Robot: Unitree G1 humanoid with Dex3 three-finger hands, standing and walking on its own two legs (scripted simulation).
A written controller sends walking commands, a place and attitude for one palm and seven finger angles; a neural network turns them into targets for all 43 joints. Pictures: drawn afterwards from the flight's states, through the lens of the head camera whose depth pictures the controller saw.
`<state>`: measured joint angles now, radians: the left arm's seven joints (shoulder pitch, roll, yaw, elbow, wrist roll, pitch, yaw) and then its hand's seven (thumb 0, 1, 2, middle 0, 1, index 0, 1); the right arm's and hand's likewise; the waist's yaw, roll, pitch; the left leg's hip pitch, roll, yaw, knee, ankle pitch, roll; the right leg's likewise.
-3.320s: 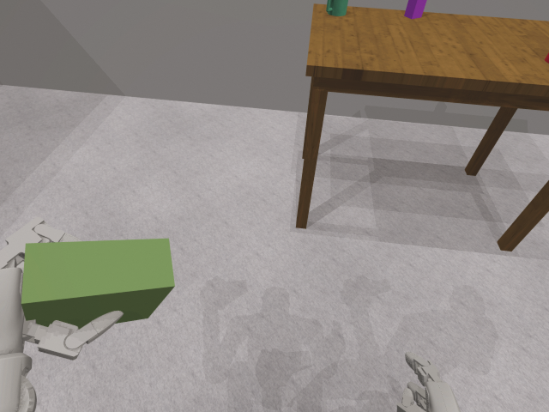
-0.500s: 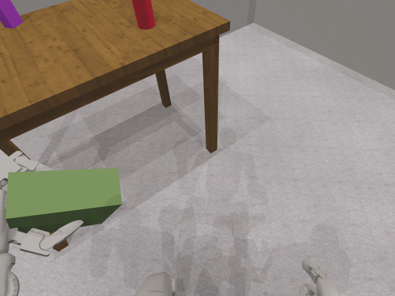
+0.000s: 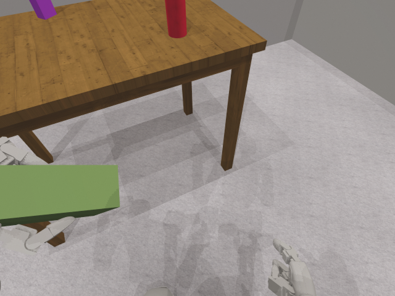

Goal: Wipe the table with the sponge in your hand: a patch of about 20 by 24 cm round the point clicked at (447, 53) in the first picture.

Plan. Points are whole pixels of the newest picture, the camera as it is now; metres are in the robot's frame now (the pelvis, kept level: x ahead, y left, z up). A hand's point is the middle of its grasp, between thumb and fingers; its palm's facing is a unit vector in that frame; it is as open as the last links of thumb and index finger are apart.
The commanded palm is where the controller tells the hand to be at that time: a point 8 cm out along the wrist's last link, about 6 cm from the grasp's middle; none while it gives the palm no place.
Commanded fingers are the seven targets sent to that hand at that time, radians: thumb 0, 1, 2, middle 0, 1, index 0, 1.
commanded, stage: take the last steps up to it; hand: left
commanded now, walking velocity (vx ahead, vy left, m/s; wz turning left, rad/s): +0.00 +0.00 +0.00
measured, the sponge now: (73, 195) +0.22 +0.20 +0.17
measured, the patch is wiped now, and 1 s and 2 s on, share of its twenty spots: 0.00 0.00 0.00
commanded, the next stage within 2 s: none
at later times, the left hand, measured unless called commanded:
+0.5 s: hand (10, 208) +0.19 +0.26 +0.19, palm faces +0.54 -0.74 -0.40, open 9.9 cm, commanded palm +0.13 +0.29 +0.19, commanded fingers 0.00 0.10 1.30 -1.20 -1.60 -1.20 -1.60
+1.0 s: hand (29, 173) +0.24 +0.27 +0.18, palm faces +0.54 -0.74 -0.40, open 9.9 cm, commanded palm +0.19 +0.30 +0.19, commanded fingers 0.00 0.10 1.30 -1.20 -1.60 -1.20 -1.60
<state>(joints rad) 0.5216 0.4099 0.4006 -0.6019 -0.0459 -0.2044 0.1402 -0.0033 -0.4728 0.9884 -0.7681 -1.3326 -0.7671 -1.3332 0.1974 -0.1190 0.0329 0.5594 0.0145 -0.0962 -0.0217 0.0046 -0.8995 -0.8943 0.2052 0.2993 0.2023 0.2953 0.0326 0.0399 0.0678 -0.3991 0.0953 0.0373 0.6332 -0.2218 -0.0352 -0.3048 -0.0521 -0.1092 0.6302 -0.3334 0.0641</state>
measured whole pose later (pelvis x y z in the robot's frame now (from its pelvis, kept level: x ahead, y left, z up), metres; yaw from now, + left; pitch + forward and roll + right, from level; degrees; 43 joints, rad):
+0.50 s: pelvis +0.01 -0.01 +0.01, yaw +7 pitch -1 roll +0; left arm 0.45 0.36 0.36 -0.45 0.00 -0.21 0.16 0.00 -0.47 0.99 -0.77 -1.34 -0.77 -1.34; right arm 0.24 -0.18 -0.02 0.62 0.02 -0.09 -0.06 0.01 -0.90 -0.90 0.20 0.30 0.20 0.29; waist 0.00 0.00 -0.01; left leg -0.24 0.06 0.11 0.54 -0.28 0.01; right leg -0.42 -0.08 -0.11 0.94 -0.45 0.04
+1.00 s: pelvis +0.07 +0.00 +0.01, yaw +8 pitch -1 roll +1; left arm 0.47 0.36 0.35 -0.52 -0.01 -0.22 0.17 0.00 -0.47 0.99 -0.76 -1.34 -0.76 -1.34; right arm 0.23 -0.26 -0.05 0.59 0.00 -0.07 -0.08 0.01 -0.90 -0.89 0.20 0.30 0.20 0.29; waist 0.02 -0.03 0.05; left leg -0.28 0.07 0.16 0.51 -0.20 0.01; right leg -0.22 -0.10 -0.13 0.61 -0.36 0.01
